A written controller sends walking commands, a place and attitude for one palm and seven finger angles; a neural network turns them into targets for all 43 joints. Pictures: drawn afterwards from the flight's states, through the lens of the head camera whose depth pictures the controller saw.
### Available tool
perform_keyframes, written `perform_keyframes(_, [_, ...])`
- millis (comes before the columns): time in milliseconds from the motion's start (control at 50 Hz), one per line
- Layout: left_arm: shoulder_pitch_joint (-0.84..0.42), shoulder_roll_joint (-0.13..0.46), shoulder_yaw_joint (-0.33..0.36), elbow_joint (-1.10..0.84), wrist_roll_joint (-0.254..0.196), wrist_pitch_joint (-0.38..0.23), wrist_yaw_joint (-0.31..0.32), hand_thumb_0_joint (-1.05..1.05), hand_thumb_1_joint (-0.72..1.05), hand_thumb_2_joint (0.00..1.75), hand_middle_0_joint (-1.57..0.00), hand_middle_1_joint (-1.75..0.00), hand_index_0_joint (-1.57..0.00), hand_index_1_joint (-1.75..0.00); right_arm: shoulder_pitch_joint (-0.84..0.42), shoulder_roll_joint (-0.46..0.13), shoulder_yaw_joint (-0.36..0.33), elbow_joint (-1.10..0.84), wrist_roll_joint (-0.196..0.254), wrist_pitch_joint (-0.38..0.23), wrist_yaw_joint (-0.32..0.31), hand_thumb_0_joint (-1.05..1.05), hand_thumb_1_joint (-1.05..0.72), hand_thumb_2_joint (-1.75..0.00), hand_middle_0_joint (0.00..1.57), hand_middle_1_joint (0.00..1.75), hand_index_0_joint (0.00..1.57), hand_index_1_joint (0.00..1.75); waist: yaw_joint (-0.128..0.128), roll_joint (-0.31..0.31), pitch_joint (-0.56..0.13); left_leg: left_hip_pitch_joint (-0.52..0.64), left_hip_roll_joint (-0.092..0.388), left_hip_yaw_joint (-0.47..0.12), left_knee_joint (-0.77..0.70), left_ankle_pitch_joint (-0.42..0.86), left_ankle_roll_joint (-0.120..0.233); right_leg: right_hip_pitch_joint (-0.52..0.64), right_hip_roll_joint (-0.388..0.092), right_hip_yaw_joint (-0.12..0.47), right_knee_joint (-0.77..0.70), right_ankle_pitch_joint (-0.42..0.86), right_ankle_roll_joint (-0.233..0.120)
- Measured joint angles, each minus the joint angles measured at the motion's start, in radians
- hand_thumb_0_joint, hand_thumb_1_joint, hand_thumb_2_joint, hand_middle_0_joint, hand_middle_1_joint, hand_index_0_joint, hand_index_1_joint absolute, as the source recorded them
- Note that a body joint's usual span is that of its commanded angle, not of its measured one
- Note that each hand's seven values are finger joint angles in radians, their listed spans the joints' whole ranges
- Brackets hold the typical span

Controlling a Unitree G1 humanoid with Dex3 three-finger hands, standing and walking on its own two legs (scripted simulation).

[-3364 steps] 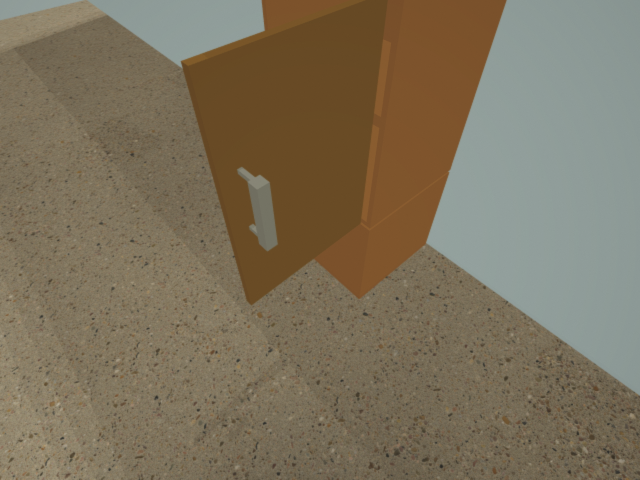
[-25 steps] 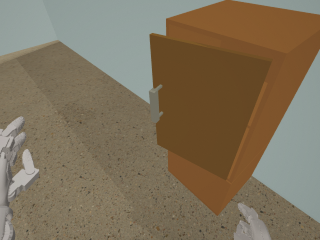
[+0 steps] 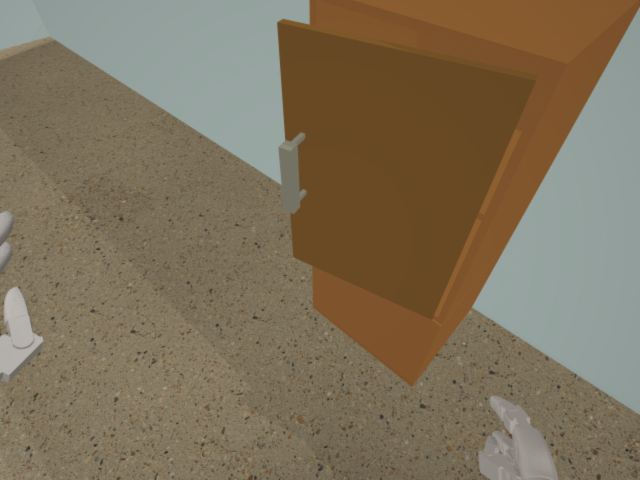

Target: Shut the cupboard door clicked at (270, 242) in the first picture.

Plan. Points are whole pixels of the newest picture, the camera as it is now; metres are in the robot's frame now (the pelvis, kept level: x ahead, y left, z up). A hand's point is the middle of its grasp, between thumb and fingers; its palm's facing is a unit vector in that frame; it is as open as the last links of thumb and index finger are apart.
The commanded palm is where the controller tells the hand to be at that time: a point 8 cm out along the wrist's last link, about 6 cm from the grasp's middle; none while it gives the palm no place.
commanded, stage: step back with the hand held close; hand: left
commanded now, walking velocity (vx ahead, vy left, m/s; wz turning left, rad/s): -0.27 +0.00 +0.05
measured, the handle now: (296, 173) +0.68 +0.09 -0.02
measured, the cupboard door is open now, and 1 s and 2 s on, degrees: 13 13 13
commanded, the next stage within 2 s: stop stepping back and stand still in 1.16 s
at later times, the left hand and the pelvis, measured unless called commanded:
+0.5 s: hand out of the picture +0.14 +0.27 +0.17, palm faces +0.47 -0.76 -0.44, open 7.4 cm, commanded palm +0.07 +0.30 +0.18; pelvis -0.06 +0.00 -0.02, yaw +2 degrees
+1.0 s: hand out of the picture +0.07 +0.26 +0.18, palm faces +0.43 -0.77 -0.47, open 7.4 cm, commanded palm +0.02 +0.29 +0.18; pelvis -0.12 -0.01 +0.00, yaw +1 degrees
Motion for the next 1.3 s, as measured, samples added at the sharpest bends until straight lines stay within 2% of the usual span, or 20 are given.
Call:
perform_keyframes(160, [-0.021, -0.028, 0.015, 0.0, 0.028, -0.033, 0.011, 0.01, 0.89, 0.9, -0.22, -0.3, -0.21, -0.31, 0.025, 0.011, 0.015, -0.001, -0.005, -0.034, 0.0, 0.01, -0.9, -0.89, 0.2, 0.3, 0.2, 0.3, 0.01, -0.012, 0.011, -0.066, -0.001, -0.009, 0.068, 0.004, 0.012, -0.057, -0.003, -0.013, 0.061, 0.004, 0.005])
perform_keyframes(300, [-0.055, -0.055, 0.021, -0.021, 0.045, -0.054, 0.02, 0.01, 0.89, 0.9, -0.21, -0.3, -0.21, -0.31, 0.045, 0.018, 0.021, 0.022, -0.014, -0.064, 0.008, 0.01, -0.9, -0.89, 0.2, 0.3, 0.2, 0.3, 0.018, -0.013, 0.025, -0.113, 0.01, -0.02, 0.144, -0.022, 0.006, -0.092, 0.003, -0.03, 0.118, -0.005, -0.003])
perform_keyframes(420, [-0.052, -0.05, 0.018, -0.05, 0.042, -0.083, 0.034, 0.01, 0.89, 0.9, -0.21, -0.3, -0.21, -0.31, 0.051, 0.019, 0.017, 0.049, -0.024, -0.073, 0.019, 0.01, -0.9, -0.89, 0.2, 0.3, 0.2, 0.3, 0.004, -0.025, 0.014, -0.146, 0.013, -0.025, 0.156, -0.043, -0.01, -0.114, 0.004, -0.037, 0.106, 0.017, -0.009])
perform_keyframes(500, [-0.033, -0.022, 0.029, -0.063, 0.042, -0.101, 0.038, 0.01, 0.89, 0.9, -0.22, -0.3, -0.21, -0.31, 0.048, 0.016, 0.013, 0.054, -0.023, -0.077, 0.017, 0.01, -0.9, -0.89, 0.2, 0.3, 0.2, 0.3, -0.01, -0.031, 0.015, -0.155, 0.019, -0.023, 0.135, 0.019, 0.001, -0.123, 0.009, -0.036, 0.093, 0.034, -0.004])
perform_keyframes(560, [-0.033, -0.001, 0.046, -0.054, 0.049, -0.107, 0.03, 0.01, 0.89, 0.9, -0.22, -0.3, -0.21, -0.31, 0.053, 0.018, 0.008, 0.051, -0.024, -0.089, 0.01, 0.01, -0.9, -0.89, 0.2, 0.3, 0.2, 0.3, -0.025, -0.023, 0.018, -0.163, 0.021, -0.037, 0.141, 0.033, 0.012, -0.117, 0.039, -0.01, 0.157, 0.006, 0.0])
perform_keyframes(620, [-0.038, 0.001, 0.061, -0.045, 0.05, -0.108, 0.019, 0.01, 0.89, 0.9, -0.22, -0.3, -0.21, -0.31, 0.062, 0.023, 0.002, 0.06, -0.031, -0.099, 0.01, 0.01, -0.9, -0.89, 0.2, 0.3, 0.2, 0.3, -0.023, -0.008, -0.006, -0.183, 0.031, -0.058, 0.13, 0.043, 0.008, -0.058, 0.077, 0.005, 0.224, -0.07, -0.002])
perform_keyframes(680, [-0.026, -0.007, 0.081, -0.054, 0.034, -0.119, 0.019, 0.01, 0.89, 0.9, -0.22, -0.3, -0.21, -0.31, 0.047, 0.034, 0.007, 0.072, -0.036, -0.115, 0.017, 0.01, -0.9, -0.89, 0.2, 0.3, 0.2, 0.3, 0.0, -0.016, -0.029, -0.212, 0.042, -0.049, 0.098, 0.073, -0.001, 0.025, 0.082, 0.012, 0.125, -0.143, -0.016])
perform_keyframes(740, [-0.042, -0.025, 0.062, -0.063, 0.02, -0.128, 0.023, 0.01, 0.89, 0.9, -0.21, -0.3, -0.21, -0.3, -0.01, 0.041, 0.013, 0.09, -0.037, -0.129, 0.022, 0.01, -0.9, -0.89, 0.2, 0.3, 0.2, 0.3, 0.022, -0.025, -0.001, -0.222, 0.056, -0.028, 0.05, 0.12, -0.01, 0.036, 0.085, 0.029, 0.035, -0.137, -0.026])
perform_keyframes(800, [-0.054, -0.025, 0.009, -0.079, 0.01, -0.11, 0.017, 0.01, 0.89, 0.9, -0.21, -0.3, -0.21, -0.3, -0.054, 0.048, 0.014, 0.095, -0.029, -0.123, 0.025, 0.01, -0.9, -0.89, 0.2, 0.3, 0.2, 0.3, 0.018, -0.02, 0.026, -0.202, 0.063, -0.027, -0.007, 0.172, -0.016, 0.028, 0.092, 0.029, 0.027, -0.092, -0.025])
perform_keyframes(860, [-0.026, 0.003, -0.006, -0.096, 0.006, -0.1, 0.004, 0.01, 0.89, 0.9, -0.21, -0.3, -0.21, -0.31, -0.065, 0.056, 0.016, 0.074, -0.026, -0.106, 0.025, 0.01, -0.9, -0.89, 0.2, 0.3, 0.2, 0.3, -0.003, -0.013, 0.016, -0.2, 0.071, -0.034, -0.019, 0.191, -0.022, 0.024, 0.101, 0.023, 0.03, -0.081, -0.031])
perform_keyframes(880, [-0.012, 0.016, -0.003, -0.097, 0.005, -0.1, 0.001, 0.01, 0.89, 0.9, -0.22, -0.3, -0.21, -0.31, -0.061, 0.058, 0.015, 0.066, -0.025, -0.1, 0.024, 0.01, -0.9, -0.89, 0.2, 0.3, 0.2, 0.3, -0.012, -0.012, 0.007, -0.205, 0.07, -0.038, -0.01, 0.171, -0.029, 0.023, 0.101, 0.019, 0.03, -0.079, -0.033])
perform_keyframes(920, [0.014, 0.036, 0.002, -0.094, 0.007, -0.101, 0.002, 0.01, 0.89, 0.9, -0.22, -0.3, -0.21, -0.31, -0.04, 0.058, 0.012, 0.056, -0.025, -0.089, 0.022, 0.01, -0.9, -0.89, 0.2, 0.3, 0.2, 0.3, -0.021, -0.02, -0.018, -0.224, 0.055, -0.051, 0.053, 0.042, -0.061, 0.024, 0.091, 0.017, 0.027, -0.075, -0.038])
perform_keyframes(960, [0.036, 0.045, 0.008, -0.084, 0.015, -0.099, 0.011, 0.01, 0.88, 0.9, -0.22, -0.3, -0.21, -0.31, -0.01, 0.051, 0.007, 0.064, -0.032, -0.076, 0.022, 0.01, -0.9, -0.89, 0.2, 0.3, 0.2, 0.3, -0.013, -0.037, -0.053, -0.227, 0.03, -0.067, 0.179, -0.06, -0.086, 0.023, 0.074, 0.03, 0.02, -0.068, -0.036])
perform_keyframes(1000, [0.037, 0.04, 0.014, -0.066, 0.024, -0.091, 0.024, 0.01, 0.88, 0.9, -0.22, -0.3, -0.21, -0.31, 0.019, 0.04, 0.004, 0.074, -0.034, -0.058, 0.015, 0.01, -0.9, -0.89, 0.2, 0.3, 0.2, 0.3, -0.003, -0.053, -0.081, -0.194, 0.016, -0.078, 0.239, -0.106, -0.094, 0.021, 0.056, 0.042, 0.005, -0.057, -0.027])
perform_keyframes(1040, [0.007, 0.026, 0.013, -0.046, 0.029, -0.08, 0.035, 0.01, 0.88, 0.9, -0.22, -0.3, -0.21, -0.31, 0.038, 0.021, 0.004, 0.079, -0.031, -0.048, 0.005, 0.01, -0.9, -0.89, 0.2, 0.3, 0.2, 0.3, -0.001, -0.054, -0.085, -0.125, 0.024, -0.088, 0.157, -0.047, -0.095, 0.009, 0.047, 0.038, 0.004, -0.048, -0.013])
perform_keyframes(1060, [-0.015, 0.018, 0.01, -0.041, 0.029, -0.074, 0.038, 0.01, 0.88, 0.9, -0.22, -0.3, -0.21, -0.31, 0.042, 0.007, 0.001, 0.077, -0.027, -0.048, 0.0, 0.01, -0.9, -0.89, 0.2, 0.3, 0.2, 0.3, -0.003, -0.04, -0.077, -0.091, 0.037, -0.094, 0.087, 0.021, -0.079, -0.003, 0.05, 0.026, 0.013, -0.048, -0.005])
perform_keyframes(1100, [-0.06, 0.015, 0.01, -0.021, 0.023, -0.068, 0.036, 0.01, 0.89, 0.9, -0.22, -0.3, -0.21, -0.31, 0.022, 0.012, -0.007, 0.095, -0.015, -0.047, -0.004, 0.01, -0.9, -0.89, 0.2, 0.3, 0.2, 0.3, -0.002, -0.064, -0.037, -0.089, 0.014, -0.083, 0.054, 0.018, -0.036, -0.027, 0.027, 0.03, 0.033, -0.03, 0.006])
perform_keyframes(1140, [-0.058, 0.015, 0.02, -0.022, 0.013, -0.053, 0.028, 0.01, 0.89, 0.9, -0.21, -0.3, -0.21, -0.31, 0.006, 0.028, -0.004, 0.092, -0.023, -0.054, 0.004, 0.01, -0.9, -0.89, 0.2, 0.3, 0.2, 0.3, 0.001, -0.08, -0.008, -0.086, 0.012, -0.065, 0.022, 0.038, -0.019, -0.056, 0.034, 0.046, 0.104, -0.088, 0.004])
perform_keyframes(1220, [-0.004, 0.004, 0.008, -0.087, 0.004, -0.035, 0.015, 0.02, 0.89, 0.9, -0.21, -0.3, -0.21, -0.3, 0.006, 0.061, 0.006, 0.079, -0.038, -0.109, 0.026, 0.01, -0.9, -0.89, 0.2, 0.3, 0.2, 0.3, -0.001, -0.056, -0.001, -0.09, 0.047, -0.062, -0.052, 0.109, -0.016, -0.067, 0.079, 0.018, 0.257, -0.207, 0.001])
perform_keyframes(1300, [0.039, 0.012, 0.001, -0.145, -0.003, -0.036, 0.014, 0.02, 0.89, 0.9, -0.21, -0.3, -0.21, -0.3, 0.0, 0.089, 0.025, 0.085, -0.047, -0.136, 0.036, 0.01, -0.9, -0.89, 0.2, 0.3, 0.2, 0.3, 0.004, -0.044, -0.027, -0.1, 0.074, -0.045, -0.12, 0.176, -0.021, -0.004, 0.085, -0.013, 0.225, -0.252, 0.006])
